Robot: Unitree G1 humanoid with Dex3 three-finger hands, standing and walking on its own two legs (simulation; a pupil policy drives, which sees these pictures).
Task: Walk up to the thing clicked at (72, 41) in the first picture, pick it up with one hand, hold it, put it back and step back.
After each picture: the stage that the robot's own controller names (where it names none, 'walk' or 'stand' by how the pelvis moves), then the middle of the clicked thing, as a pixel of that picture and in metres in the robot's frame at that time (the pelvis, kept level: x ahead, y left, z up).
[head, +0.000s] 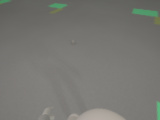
stand; (73, 43) +1.65 +0.48 -0.72
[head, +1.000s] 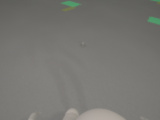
walk; (82, 45) +1.56 +0.18 -0.70
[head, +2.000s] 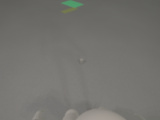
walk; (81, 61) +1.01 +0.16 -0.71
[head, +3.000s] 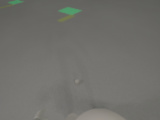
walk; (77, 82) +0.61 +0.20 -0.71
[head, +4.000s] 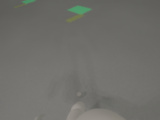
walk; (79, 95) +0.38 +0.21 -0.71
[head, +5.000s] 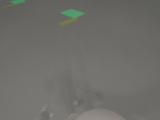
stand; (75, 104) +0.30 +0.18 -0.72
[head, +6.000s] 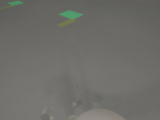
stand; (74, 105) +0.29 +0.19 -0.73
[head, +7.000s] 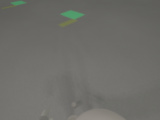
stand; (74, 105) +0.29 +0.20 -0.73
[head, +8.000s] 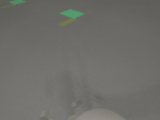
stand; (74, 105) +0.28 +0.20 -0.73
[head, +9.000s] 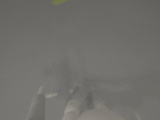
go down; (71, 91) +0.31 +0.19 -0.66
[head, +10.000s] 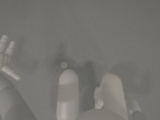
go down; (64, 66) +0.38 +0.22 -0.29
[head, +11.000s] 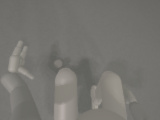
close in; (58, 65) +0.37 +0.23 -0.27
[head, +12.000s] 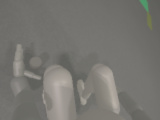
close; (35, 63) +0.36 +0.25 -0.21
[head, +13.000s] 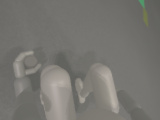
close; (30, 63) +0.36 +0.26 -0.21
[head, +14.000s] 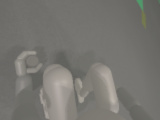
lift; (31, 62) +0.35 +0.26 -0.22
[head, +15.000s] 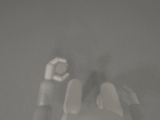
lift; (62, 71) +0.32 +0.20 -0.01
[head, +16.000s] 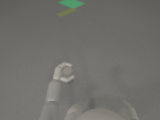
hold; (68, 75) +0.31 +0.17 +0.01
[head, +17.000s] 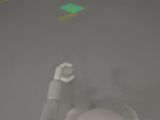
hold; (68, 75) +0.32 +0.17 +0.01
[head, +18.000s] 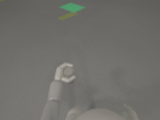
hold; (69, 75) +0.32 +0.17 +0.01
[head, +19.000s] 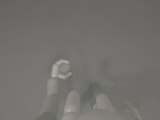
crouch; (65, 71) +0.35 +0.18 -0.05
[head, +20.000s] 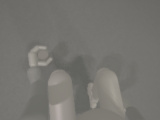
lower; (45, 58) +0.40 +0.26 -0.15
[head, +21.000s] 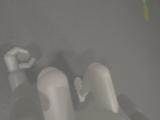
lower; (24, 59) +0.39 +0.28 -0.22
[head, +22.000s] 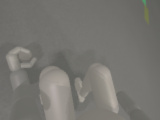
lower; (26, 59) +0.38 +0.29 -0.22
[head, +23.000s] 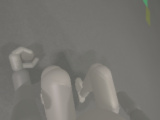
lower; (28, 59) +0.38 +0.28 -0.22
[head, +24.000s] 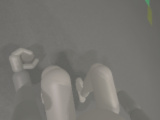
lower; (28, 60) +0.37 +0.28 -0.22
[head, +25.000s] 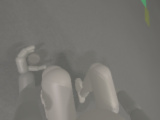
open; (33, 62) +0.37 +0.25 -0.22
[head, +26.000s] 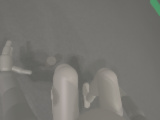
stand; (50, 62) +0.36 +0.24 -0.24
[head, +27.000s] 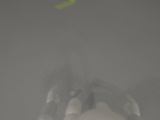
stand; (73, 94) +0.32 +0.18 -0.61
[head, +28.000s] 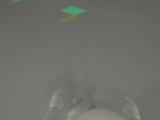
stand; (74, 102) +0.31 +0.18 -0.66
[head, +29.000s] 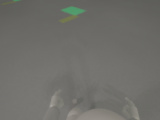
stand; (74, 102) +0.31 +0.18 -0.67
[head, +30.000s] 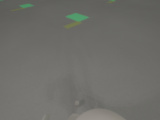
stand; (77, 104) +0.33 +0.17 -0.72
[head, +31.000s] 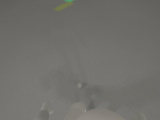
walk; (79, 86) +0.42 +0.14 -0.70
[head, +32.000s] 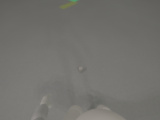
walk; (80, 70) +0.72 +0.14 -0.69
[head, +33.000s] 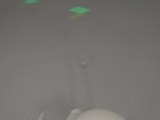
stand; (83, 65) +0.98 +0.20 -0.71
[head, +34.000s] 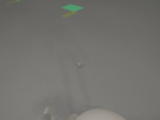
stand; (79, 65) +0.95 +0.22 -0.73
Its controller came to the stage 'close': yes
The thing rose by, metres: 0.72
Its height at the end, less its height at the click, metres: +0.00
